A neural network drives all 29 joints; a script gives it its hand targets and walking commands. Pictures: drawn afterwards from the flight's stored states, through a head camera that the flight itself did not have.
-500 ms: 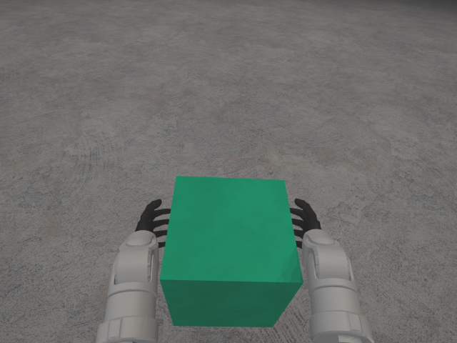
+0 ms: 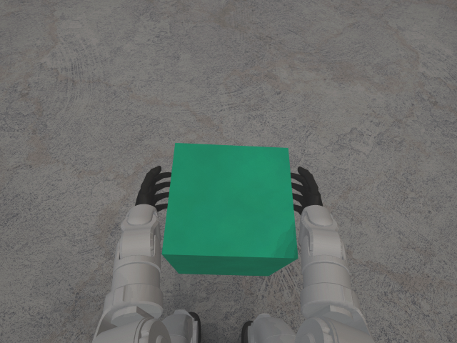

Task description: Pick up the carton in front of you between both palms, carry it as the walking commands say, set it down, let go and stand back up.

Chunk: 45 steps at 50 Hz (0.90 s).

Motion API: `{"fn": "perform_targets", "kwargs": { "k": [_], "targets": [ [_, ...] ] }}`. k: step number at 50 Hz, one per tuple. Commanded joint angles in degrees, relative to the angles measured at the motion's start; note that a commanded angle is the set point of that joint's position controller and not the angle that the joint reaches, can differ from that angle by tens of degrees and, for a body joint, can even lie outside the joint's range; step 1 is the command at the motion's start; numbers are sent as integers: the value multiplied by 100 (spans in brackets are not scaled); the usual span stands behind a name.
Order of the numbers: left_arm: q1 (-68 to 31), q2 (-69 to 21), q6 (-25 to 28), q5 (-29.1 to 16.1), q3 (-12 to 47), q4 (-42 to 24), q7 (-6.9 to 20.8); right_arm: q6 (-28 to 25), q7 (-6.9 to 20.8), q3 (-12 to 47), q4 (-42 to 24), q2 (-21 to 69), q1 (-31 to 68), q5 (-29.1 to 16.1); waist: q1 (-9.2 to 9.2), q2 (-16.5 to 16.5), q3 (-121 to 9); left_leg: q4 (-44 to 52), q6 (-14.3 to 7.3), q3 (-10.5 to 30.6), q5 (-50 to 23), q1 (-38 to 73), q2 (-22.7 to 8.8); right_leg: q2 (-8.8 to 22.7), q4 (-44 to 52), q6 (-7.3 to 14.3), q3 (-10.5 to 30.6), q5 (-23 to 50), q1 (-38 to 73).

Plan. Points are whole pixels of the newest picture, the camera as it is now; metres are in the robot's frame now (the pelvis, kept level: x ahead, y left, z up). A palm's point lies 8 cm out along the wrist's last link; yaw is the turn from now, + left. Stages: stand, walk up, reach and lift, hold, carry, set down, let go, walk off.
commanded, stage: set down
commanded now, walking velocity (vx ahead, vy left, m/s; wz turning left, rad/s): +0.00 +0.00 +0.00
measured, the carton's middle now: (227, 217) +0.35 +0.00 -0.10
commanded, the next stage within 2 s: none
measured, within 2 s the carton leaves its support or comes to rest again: neither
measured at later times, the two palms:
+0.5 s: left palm (164, 215) +0.39 +0.15 -0.20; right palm (286, 218) +0.38 -0.15 -0.19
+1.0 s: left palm (173, 223) +0.43 +0.15 -0.37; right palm (271, 226) +0.41 -0.15 -0.36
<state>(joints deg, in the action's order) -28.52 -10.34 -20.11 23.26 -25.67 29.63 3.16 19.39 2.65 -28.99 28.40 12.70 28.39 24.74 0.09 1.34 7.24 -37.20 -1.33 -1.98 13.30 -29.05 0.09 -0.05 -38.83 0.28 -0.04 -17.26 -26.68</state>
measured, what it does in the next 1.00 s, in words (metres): lowers itself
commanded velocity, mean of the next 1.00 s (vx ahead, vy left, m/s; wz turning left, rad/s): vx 0.00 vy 0.00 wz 0.00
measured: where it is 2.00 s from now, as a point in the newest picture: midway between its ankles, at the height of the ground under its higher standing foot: outside the picture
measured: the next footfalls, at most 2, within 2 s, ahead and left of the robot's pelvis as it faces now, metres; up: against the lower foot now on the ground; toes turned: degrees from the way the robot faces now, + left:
none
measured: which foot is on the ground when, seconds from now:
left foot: down 0.00-1.00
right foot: down 0.00-1.00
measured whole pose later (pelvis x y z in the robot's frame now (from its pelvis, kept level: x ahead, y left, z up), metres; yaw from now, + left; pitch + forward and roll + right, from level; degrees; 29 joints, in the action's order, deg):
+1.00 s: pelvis -0.06 +0.01 -0.27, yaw -2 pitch +46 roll -3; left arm -57.8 2.5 -15.6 10.9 -21.0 39.9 -2.6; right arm 14.3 -4.6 -28.2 35.8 2.8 55.3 9.3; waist 0.3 1.1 -7.5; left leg -100.5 -0.8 1.0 26.5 -120.4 0.7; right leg -2.7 -102.0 -1.7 0.3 -31.8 -116.7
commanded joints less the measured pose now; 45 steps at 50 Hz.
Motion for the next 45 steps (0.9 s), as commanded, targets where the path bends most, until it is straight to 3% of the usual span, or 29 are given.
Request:
{"fn": "perform_targets", "kwargs": {
  "k": [1,4,7,10,12,16,20,28,45],
  "targets": [
    [-2253,-3754,857,-828,2486,337,706,-803,736,2472,433,3670,2141,-856,100,-148,-2901,-422,-16,675,-1915,1048,582,-663,-99,58,403,1523,-708],
    [-2559,-4026,1362,-1133,3154,263,635,-1300,675,3230,387,3977,2416,-1235,116,-155,-4188,-1094,-5,741,-2536,766,622,-715,-729,-16,390,2004,-1250],
    [-2740,-4080,1661,-1361,3632,41,521,-1603,563,3870,117,4127,2663,-1607,-4,-185,-5675,-1761,32,726,-3249,656,619,-782,-1339,-157,356,2397,-1936],
    [-2950,-3990,1693,-1546,3942,-208,433,-1620,394,4121,-23,4115,2712,-1785,16,-273,-6624,-2181,130,623,-3092,-23,678,-823,-1757,-212,328,2467,-2156],
    [-3107,-3999,1595,-1561,3946,-116,465,-1511,341,4103,24,4181,2858,-1795,32,-227,-6641,-2330,169,522,-2289,-772,757,-851,-1949,-230,307,2080,-2328],
    [-3492,-4129,1239,-1412,3568,312,580,-1132,410,3851,308,4403,3312,-1683,-2,-134,-5916,-2533,141,398,-614,-1947,813,-876,-2181,-238,238,576,-3177],
    [-3941,-4299,889,-1264,3163,707,725,-770,548,3398,660,4549,3866,-1564,-24,-126,-5577,-2872,92,341,113,-2667,833,-911,-2498,-208,161,-194,-3974],
    [-4711,-4327,681,-1285,2854,1047,777,-597,618,2946,1032,4498,4644,-1555,19,-270,-6149,-3745,146,272,22,-3541,871,-1000,-3418,-186,3,-141,-5114],
    [-5974,-4106,603,-1821,3321,884,545,-560,548,3323,837,4206,5972,-2098,-15,-385,-7392,-5353,233,176,-220,-4459,876,-1099,-5164,-238,-301,-129,-6718]
  ]
}}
